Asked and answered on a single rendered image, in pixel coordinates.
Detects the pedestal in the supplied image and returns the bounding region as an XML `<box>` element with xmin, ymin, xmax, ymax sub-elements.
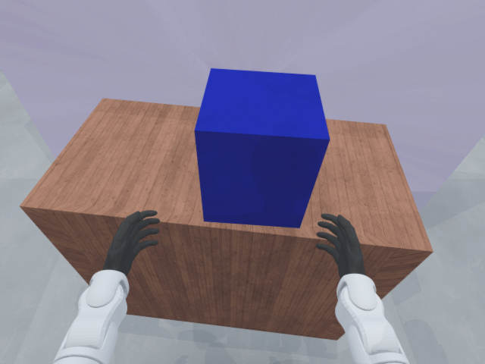
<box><xmin>20</xmin><ymin>98</ymin><xmax>433</xmax><ymax>340</ymax></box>

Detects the left robot forearm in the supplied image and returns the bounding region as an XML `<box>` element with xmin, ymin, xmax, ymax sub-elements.
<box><xmin>52</xmin><ymin>270</ymin><xmax>129</xmax><ymax>364</ymax></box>

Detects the right robot forearm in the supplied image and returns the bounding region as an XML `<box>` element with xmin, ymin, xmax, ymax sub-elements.
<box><xmin>335</xmin><ymin>274</ymin><xmax>409</xmax><ymax>364</ymax></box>

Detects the carton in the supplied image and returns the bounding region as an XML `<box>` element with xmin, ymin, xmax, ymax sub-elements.
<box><xmin>195</xmin><ymin>68</ymin><xmax>330</xmax><ymax>228</ymax></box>

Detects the right robot hand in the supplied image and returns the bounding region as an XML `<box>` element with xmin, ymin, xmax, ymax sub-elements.
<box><xmin>316</xmin><ymin>214</ymin><xmax>366</xmax><ymax>279</ymax></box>

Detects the left robot hand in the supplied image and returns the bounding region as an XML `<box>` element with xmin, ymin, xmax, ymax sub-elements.
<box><xmin>102</xmin><ymin>210</ymin><xmax>160</xmax><ymax>276</ymax></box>

